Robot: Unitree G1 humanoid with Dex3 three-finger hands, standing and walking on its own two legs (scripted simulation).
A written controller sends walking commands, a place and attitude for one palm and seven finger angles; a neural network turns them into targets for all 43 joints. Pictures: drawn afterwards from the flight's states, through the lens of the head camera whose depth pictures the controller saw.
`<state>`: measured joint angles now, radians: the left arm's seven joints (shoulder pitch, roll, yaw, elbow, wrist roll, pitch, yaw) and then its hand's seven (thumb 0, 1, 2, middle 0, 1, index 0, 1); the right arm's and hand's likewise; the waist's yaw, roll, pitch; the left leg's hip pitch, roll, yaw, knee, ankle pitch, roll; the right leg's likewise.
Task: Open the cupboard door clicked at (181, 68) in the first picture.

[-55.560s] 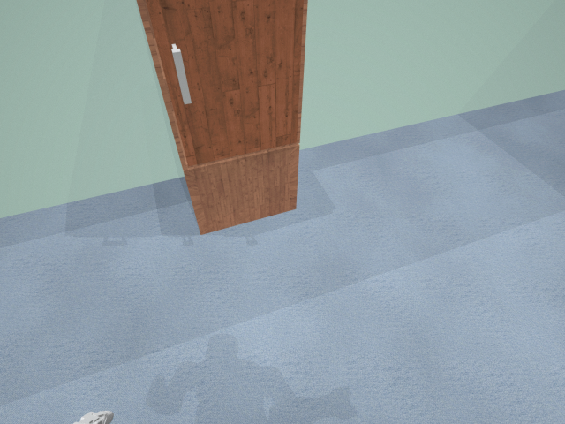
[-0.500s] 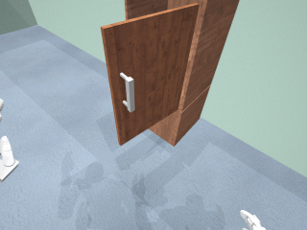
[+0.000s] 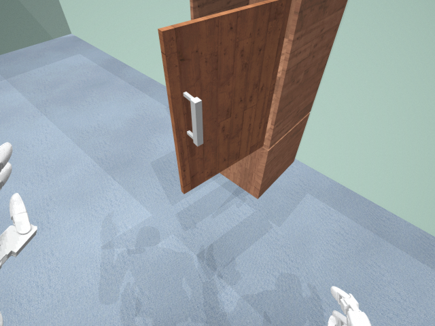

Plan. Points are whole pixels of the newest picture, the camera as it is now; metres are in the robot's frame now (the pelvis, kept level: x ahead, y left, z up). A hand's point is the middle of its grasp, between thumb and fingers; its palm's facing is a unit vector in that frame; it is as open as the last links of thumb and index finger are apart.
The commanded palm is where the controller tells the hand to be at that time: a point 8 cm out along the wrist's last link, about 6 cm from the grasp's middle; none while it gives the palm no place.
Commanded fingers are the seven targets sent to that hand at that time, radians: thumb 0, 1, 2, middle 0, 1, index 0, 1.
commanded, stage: stop stepping back and stand still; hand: left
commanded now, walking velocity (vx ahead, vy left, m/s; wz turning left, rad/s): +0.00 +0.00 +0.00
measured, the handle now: (192, 119) +0.63 +0.11 +0.01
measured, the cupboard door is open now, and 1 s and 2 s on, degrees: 81 81 81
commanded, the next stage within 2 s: let the arm hang, fingers relaxed in 0.54 s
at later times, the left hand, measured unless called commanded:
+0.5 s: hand (11, 238) +0.19 +0.29 +0.16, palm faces +0.40 -0.78 -0.48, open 7.4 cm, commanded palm +0.12 +0.32 +0.18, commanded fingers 0.00 0.90 0.90 -0.20 -0.30 -0.20 -0.30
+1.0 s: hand out of the picture -0.02 +0.19 -0.17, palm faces +0.02 -0.98 -0.19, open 7.0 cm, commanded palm none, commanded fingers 0.00 0.90 0.90 -0.20 -0.30 -0.20 -0.30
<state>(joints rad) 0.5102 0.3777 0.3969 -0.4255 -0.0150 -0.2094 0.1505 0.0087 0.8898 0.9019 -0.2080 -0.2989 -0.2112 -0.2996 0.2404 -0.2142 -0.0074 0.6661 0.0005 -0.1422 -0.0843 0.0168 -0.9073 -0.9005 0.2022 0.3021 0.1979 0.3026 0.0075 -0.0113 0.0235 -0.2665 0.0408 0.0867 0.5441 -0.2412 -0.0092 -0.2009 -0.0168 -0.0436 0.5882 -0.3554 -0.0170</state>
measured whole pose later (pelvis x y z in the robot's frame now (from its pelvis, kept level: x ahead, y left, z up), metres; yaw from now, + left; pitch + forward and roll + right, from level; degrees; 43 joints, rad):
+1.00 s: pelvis -0.03 +0.01 +0.00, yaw +2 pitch -1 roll -1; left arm 0.27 0.18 0.00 1.01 0.02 0.04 0.02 0.00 0.99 0.90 -0.20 -0.30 -0.21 -0.30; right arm 0.21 -0.23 0.00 1.02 -0.03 0.04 0.00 0.01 -0.91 -0.90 0.20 0.30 0.20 0.30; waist -0.02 0.00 0.09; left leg -0.32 0.03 0.05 0.50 -0.17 0.01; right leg -0.22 -0.02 -0.09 0.51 -0.28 -0.01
